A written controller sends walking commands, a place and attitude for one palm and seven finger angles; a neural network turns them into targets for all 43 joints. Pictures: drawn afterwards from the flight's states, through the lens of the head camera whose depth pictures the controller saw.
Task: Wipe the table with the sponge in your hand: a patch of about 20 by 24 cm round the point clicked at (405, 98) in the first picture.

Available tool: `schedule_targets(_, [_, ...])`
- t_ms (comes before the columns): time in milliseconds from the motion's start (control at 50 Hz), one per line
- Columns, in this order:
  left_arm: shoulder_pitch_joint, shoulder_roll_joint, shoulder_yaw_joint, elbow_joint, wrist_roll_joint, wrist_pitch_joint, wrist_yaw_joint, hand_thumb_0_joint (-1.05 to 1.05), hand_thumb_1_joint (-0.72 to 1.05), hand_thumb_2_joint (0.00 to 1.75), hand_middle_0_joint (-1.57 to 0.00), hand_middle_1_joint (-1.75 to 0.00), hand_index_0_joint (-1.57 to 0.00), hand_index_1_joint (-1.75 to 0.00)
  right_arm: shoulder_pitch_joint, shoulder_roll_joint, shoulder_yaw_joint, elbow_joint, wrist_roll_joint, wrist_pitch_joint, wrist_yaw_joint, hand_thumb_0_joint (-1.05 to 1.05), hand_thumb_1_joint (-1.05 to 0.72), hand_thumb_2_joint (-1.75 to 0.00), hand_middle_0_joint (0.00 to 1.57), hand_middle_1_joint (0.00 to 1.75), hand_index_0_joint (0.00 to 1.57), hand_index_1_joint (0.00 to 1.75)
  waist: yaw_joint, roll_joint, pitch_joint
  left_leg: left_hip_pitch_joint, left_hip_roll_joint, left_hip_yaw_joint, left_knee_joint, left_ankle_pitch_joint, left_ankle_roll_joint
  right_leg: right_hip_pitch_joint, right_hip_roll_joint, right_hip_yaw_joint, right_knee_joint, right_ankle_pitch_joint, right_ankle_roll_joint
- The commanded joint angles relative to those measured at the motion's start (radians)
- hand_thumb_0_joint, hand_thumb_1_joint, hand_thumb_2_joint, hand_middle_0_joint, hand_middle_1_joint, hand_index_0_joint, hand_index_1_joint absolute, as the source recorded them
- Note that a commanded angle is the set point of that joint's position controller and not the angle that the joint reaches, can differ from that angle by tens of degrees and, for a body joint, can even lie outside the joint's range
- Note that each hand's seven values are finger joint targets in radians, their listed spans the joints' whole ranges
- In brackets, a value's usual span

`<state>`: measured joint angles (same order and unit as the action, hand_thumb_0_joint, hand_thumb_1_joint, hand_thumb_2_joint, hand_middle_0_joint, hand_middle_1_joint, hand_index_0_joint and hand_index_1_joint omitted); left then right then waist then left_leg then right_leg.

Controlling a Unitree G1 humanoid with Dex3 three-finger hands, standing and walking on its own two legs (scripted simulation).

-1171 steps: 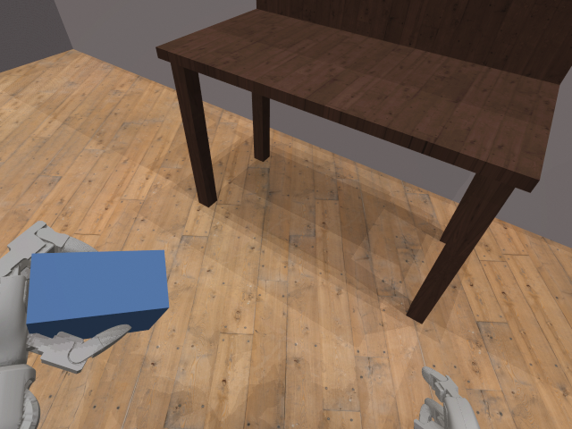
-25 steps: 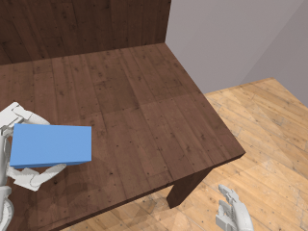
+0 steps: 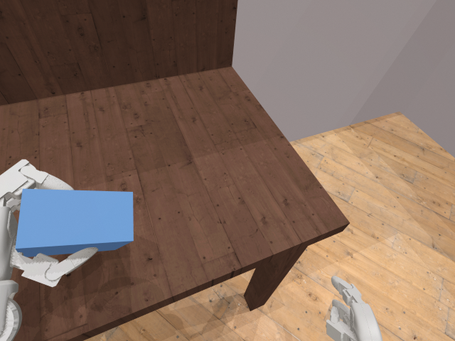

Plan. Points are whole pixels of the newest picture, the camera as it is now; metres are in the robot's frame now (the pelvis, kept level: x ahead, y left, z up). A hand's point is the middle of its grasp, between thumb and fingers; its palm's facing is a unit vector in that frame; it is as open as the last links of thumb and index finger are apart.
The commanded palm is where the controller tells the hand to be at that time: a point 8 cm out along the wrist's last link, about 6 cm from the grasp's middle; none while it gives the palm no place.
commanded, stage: shuffle to correct the standing spot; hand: left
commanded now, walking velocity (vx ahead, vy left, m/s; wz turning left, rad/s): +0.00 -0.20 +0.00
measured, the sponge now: (92, 224) +0.23 +0.21 +0.13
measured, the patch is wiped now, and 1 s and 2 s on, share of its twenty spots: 0.00 0.00 0.00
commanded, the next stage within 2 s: come to a stop and stand still in 0.86 s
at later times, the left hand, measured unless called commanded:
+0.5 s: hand (113, 222) +0.23 +0.18 +0.16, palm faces +0.31 -0.86 -0.40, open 10.3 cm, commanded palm +0.17 +0.22 +0.17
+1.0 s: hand (131, 223) +0.23 +0.16 +0.15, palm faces +0.29 -0.86 -0.42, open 10.3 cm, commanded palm +0.17 +0.20 +0.17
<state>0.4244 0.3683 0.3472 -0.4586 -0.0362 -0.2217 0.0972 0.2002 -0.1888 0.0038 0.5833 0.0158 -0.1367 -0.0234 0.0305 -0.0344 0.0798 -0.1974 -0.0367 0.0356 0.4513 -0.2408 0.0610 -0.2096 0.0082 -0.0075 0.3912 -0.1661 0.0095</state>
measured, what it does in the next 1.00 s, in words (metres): shifts its weight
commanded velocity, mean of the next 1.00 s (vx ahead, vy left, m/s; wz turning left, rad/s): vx -0.01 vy -0.19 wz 0.00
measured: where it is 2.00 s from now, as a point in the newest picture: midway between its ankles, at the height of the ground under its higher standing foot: outside the picture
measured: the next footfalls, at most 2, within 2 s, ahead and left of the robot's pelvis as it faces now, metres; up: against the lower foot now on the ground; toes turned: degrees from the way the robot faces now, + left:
none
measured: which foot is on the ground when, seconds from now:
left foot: down 0.00-1.00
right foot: down 0.00-1.00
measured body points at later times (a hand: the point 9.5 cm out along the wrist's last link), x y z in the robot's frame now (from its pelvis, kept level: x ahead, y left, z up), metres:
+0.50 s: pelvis +0.00 -0.06 -0.01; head +0.04 -0.04 +0.44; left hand +0.20 +0.22 +0.18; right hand +0.18 -0.30 -0.08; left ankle +0.00 +0.07 -0.74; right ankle +0.03 -0.13 -0.74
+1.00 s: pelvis +0.01 -0.08 -0.01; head +0.05 -0.07 +0.44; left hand +0.21 +0.20 +0.18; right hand +0.18 -0.32 -0.09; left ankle +0.00 +0.07 -0.74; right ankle +0.03 -0.13 -0.74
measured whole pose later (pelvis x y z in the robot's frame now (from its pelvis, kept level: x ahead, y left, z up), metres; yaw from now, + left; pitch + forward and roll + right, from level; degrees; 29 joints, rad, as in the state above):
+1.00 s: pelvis +0.01 -0.08 -0.01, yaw +0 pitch +1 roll -1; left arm 0.51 0.42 0.37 -0.57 -0.09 -0.15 0.09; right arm 0.20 -0.20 -0.03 0.56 0.03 -0.08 -0.03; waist 0.00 -0.02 0.07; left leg -0.27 0.08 -0.01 0.56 -0.31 -0.04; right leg -0.28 0.12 -0.05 0.47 -0.22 -0.11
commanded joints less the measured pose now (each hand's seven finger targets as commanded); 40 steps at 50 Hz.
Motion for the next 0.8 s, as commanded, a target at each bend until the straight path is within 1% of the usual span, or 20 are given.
schedule_targets(0, [-0.111,0.161,0.111,-0.245,-0.021,-0.058,0.022,0.00,0.10,1.30,-1.20,-1.60,-1.20,-1.60,-0.082,-0.134,-0.056,-0.166,0.002,-0.051,-0.012,0.00,-0.90,-0.90,0.20,0.30,0.20,0.30,-0.012,0.126,-0.164,-0.036,0.164,-0.134,-0.141,0.120,-0.056,0.117,-0.038,0.036,0.015,0.092,-0.019])
schedule_targets(60, [-0.078,0.167,0.126,-0.242,-0.025,-0.047,0.023,0.00,0.10,1.30,-1.20,-1.60,-1.20,-1.60,-0.095,-0.132,-0.060,-0.170,0.008,-0.049,-0.004,0.00,-0.90,-0.90,0.20,0.30,0.20,0.30,-0.010,0.121,-0.174,-0.004,0.175,-0.118,-0.118,0.178,-0.058,0.092,-0.032,0.037,0.027,0.106,-0.020])
schedule_targets(80, [-0.072,0.138,0.099,-0.233,-0.032,-0.045,0.017,0.00,0.10,1.30,-1.20,-1.60,-1.20,-1.60,-0.080,-0.127,-0.056,-0.173,0.004,-0.041,-0.002,0.00,-0.90,-0.90,0.20,0.30,0.20,0.30,-0.013,0.113,-0.171,-0.028,0.180,-0.125,-0.118,0.165,-0.052,0.103,-0.033,0.024,0.024,0.095,-0.018])
schedule_targets(240, [-0.046,0.186,0.144,-0.288,-0.044,-0.035,0.008,0.00,0.10,1.30,-1.20,-1.60,-1.20,-1.60,-0.072,-0.139,-0.075,-0.187,0.003,-0.032,0.000,0.00,-0.90,-0.90,0.20,0.30,0.20,0.30,-0.016,0.113,-0.198,-0.010,0.190,-0.116,-0.042,0.182,-0.038,0.078,-0.049,0.064,0.018,0.152,-0.032])
schedule_targets(280, [-0.027,0.161,0.126,-0.287,-0.051,-0.029,0.008,0.00,0.10,1.30,-1.20,-1.60,-1.20,-1.60,-0.075,-0.135,-0.069,-0.183,0.001,-0.028,-0.001,0.00,-0.90,-0.90,0.20,0.30,0.20,0.30,-0.020,0.105,-0.198,-0.006,0.182,-0.106,-0.034,0.165,-0.035,0.062,-0.043,0.063,0.007,0.144,-0.034])
schedule_targets(360, [-0.019,0.196,0.159,-0.293,-0.057,-0.017,0.012,0.00,0.10,1.30,-1.20,-1.60,-1.20,-1.60,-0.087,-0.138,-0.076,-0.184,0.009,-0.027,-0.008,0.00,-0.90,-0.90,0.20,0.30,0.20,0.30,-0.022,0.094,-0.184,0.000,0.168,-0.089,-0.004,0.085,-0.034,0.017,-0.057,0.105,-0.015,0.115,-0.044])
schedule_targets(380, [-0.022,0.166,0.129,-0.285,-0.060,-0.017,0.008,0.00,0.10,1.30,-1.20,-1.60,-1.20,-1.60,-0.070,-0.137,-0.072,-0.181,0.002,-0.022,-0.009,0.00,-0.90,-0.90,0.20,0.30,0.20,0.30,-0.026,0.079,-0.190,-0.016,0.160,-0.087,0.005,0.064,-0.031,0.025,-0.061,0.101,-0.019,0.098,-0.046])
schedule_targets(400, [-0.025,0.198,0.155,-0.295,-0.061,-0.015,0.009,0.00,0.10,1.30,-1.20,-1.60,-1.20,-1.60,-0.071,-0.144,-0.081,-0.186,0.002,-0.022,-0.012,0.00,-0.90,-0.90,0.20,0.30,0.20,0.30,-0.023,0.077,-0.193,-0.017,0.159,-0.087,0.014,0.055,-0.031,0.026,-0.068,0.119,-0.024,0.101,-0.046])
schedule_targets(460, [0.000,0.199,0.161,-0.298,-0.066,-0.005,0.015,0.00,0.10,1.30,-1.20,-1.60,-1.20,-1.60,-0.079,-0.139,-0.080,-0.181,0.011,-0.018,-0.015,0.00,-0.90,-0.90,0.20,0.30,0.20,0.30,-0.028,0.052,-0.190,0.016,0.130,-0.060,0.057,0.013,-0.034,-0.034,-0.092,0.158,-0.063,0.056,-0.061])
schedule_targets(480, [-0.002,0.176,0.134,-0.292,-0.070,-0.006,0.013,0.00,0.10,1.30,-1.20,-1.60,-1.20,-1.60,-0.066,-0.137,-0.075,-0.180,0.004,-0.013,-0.016,0.00,-0.90,-0.90,0.20,0.30,0.20,0.30,-0.032,0.033,-0.188,-0.004,0.124,-0.055,0.064,-0.012,-0.031,-0.032,-0.100,0.154,-0.076,0.012,-0.058])
schedule_targets(540, [0.004,0.204,0.160,-0.304,-0.070,-0.001,0.016,0.00,0.10,1.30,-1.20,-1.60,-1.20,-1.60,-0.057,-0.142,-0.084,-0.183,0.007,-0.011,-0.019,0.00,-0.90,-0.90,0.20,0.30,0.20,0.30,-0.030,0.005,-0.191,-0.002,0.114,-0.040,0.096,-0.025,-0.033,-0.038,-0.123,0.181,-0.097,0.002,-0.052])
schedule_targets(560, [0.029,0.210,0.169,-0.300,-0.069,0.004,0.024,0.00,0.10,1.30,-1.20,-1.60,-1.20,-1.60,-0.079,-0.142,-0.080,-0.177,0.014,-0.011,-0.021,0.00,-0.90,-0.90,0.20,0.30,0.20,0.30,-0.029,0.035,-0.180,0.025,0.114,-0.040,0.086,-0.015,-0.031,-0.074,-0.116,0.183,-0.104,-0.006,-0.053])
schedule_targets(580, [0.021,0.185,0.144,-0.300,-0.072,0.001,0.022,0.00,0.10,1.30,-1.20,-1.60,-1.20,-1.60,-0.064,-0.138,-0.074,-0.173,0.006,-0.006,-0.021,0.00,-0.90,-0.90,0.20,0.30,0.20,0.30,-0.035,0.024,-0.191,0.009,0.123,-0.045,0.074,-0.002,-0.027,-0.049,-0.113,0.160,-0.092,-0.005,-0.050])
schedule_targets(620, [0.000,0.217,0.168,-0.326,-0.071,-0.004,0.022,0.00,0.10,1.30,-1.20,-1.60,-1.20,-1.60,-0.065,-0.149,-0.083,-0.178,0.006,-0.009,-0.023,0.00,-0.90,-0.90,0.20,0.30,0.20,0.30,-0.030,0.054,-0.196,0.002,0.142,-0.061,0.050,0.039,-0.026,-0.019,-0.101,0.147,-0.060,0.056,-0.036])
schedule_targets(660, [0.027,0.223,0.175,-0.332,-0.066,-0.004,0.027,0.00,0.10,1.30,-1.20,-1.60,-1.20,-1.60,-0.090,-0.148,-0.081,-0.176,0.011,-0.009,-0.025,0.00,-0.90,-0.90,0.20,0.30,0.20,0.30,-0.027,0.121,-0.196,0.026,0.173,-0.080,0.020,0.108,-0.019,-0.018,-0.077,0.120,-0.021,0.124,-0.026])
schedule_targets(680, [0.023,0.201,0.155,-0.328,-0.066,-0.007,0.024,0.00,0.10,1.30,-1.20,-1.60,-1.20,-1.60,-0.075,-0.146,-0.077,-0.174,0.004,-0.004,-0.025,0.00,-0.90,-0.90,0.20,0.30,0.20,0.30,-0.029,0.117,-0.207,-0.005,0.192,-0.099,0.007,0.149,-0.013,0.026,-0.065,0.089,0.007,0.148,-0.018])
schedule_targets(700, [0.026,0.226,0.178,-0.325,-0.063,-0.006,0.021,0.00,0.10,1.30,-1.20,-1.60,-1.20,-1.60,-0.073,-0.153,-0.085,-0.180,0.003,-0.004,-0.024,0.00,-0.90,-0.90,0.20,0.30,0.20,0.30,-0.022,0.119,-0.209,-0.015,0.209,-0.103,0.009,0.182,-0.011,0.045,-0.061,0.087,0.023,0.182,-0.006])
schedule_targets(740, [0.038,0.225,0.181,-0.316,-0.064,-0.003,0.014,0.00,0.10,1.30,-1.20,-1.60,-1.20,-1.60,-0.062,-0.154,-0.093,-0.184,0.007,-0.001,-0.022,0.00,-0.90,-0.90,0.20,0.30,0.20,0.30,-0.021,0.081,-0.226,-0.019,0.205,-0.088,0.051,0.221,-0.020,0.081,-0.073,0.091,0.027,0.255,-0.008])
schedule_targets(760, [0.066,0.210,0.171,-0.311,-0.067,0.003,0.016,0.00,0.10,1.30,-1.20,-1.60,-1.20,-1.60,-0.076,-0.150,-0.089,-0.181,0.014,-0.002,-0.019,0.00,-0.90,-0.90,0.20,0.30,0.20,0.30,-0.026,0.102,-0.223,0.008,0.197,-0.083,0.052,0.234,-0.023,0.057,-0.071,0.090,0.028,0.266,-0.022])
schedule_targets(780, [0.064,0.193,0.153,-0.302,-0.069,0.002,0.013,0.00,0.10,1.30,-1.20,-1.60,-1.20,-1.60,-0.060,-0.149,-0.085,-0.179,0.008,0.002,-0.018,0.00,-0.90,-0.90,0.20,0.30,0.20,0.30,-0.030,0.079,-0.226,-0.012,0.194,-0.082,0.058,0.212,-0.023,0.067,-0.075,0.084,0.028,0.254,-0.022])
